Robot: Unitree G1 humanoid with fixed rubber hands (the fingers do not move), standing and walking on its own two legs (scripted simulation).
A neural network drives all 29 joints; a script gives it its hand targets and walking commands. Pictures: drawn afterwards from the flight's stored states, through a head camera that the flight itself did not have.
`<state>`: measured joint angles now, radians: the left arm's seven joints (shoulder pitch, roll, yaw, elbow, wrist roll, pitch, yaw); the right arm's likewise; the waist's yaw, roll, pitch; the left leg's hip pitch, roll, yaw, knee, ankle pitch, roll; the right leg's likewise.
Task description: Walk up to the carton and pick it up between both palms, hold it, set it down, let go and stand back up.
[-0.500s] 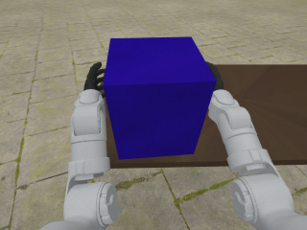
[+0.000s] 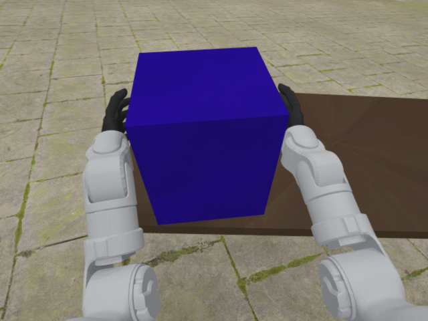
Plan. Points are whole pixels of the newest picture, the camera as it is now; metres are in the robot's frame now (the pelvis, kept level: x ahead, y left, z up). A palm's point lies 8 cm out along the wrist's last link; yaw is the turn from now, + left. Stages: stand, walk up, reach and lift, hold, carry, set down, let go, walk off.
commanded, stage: hold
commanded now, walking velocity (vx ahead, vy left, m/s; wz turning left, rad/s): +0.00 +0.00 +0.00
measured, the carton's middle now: (205, 139) +0.38 +0.02 +0.18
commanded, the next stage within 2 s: none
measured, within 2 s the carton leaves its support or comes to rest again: neither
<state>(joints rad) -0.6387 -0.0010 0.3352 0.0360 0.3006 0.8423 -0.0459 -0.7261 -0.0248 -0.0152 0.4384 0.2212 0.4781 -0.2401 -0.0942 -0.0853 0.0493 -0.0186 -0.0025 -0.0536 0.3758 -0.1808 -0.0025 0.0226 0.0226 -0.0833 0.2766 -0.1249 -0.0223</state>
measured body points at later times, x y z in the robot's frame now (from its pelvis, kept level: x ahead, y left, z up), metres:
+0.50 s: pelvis -0.01 +0.00 +0.00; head -0.06 +0.03 +0.45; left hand +0.38 +0.15 +0.21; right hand +0.37 -0.15 +0.22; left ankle +0.03 +0.11 -0.75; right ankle +0.03 -0.10 -0.75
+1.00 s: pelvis +0.00 +0.01 +0.00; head -0.06 +0.02 +0.45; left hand +0.37 +0.15 +0.22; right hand +0.36 -0.15 +0.20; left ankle +0.03 +0.11 -0.75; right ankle +0.03 -0.10 -0.75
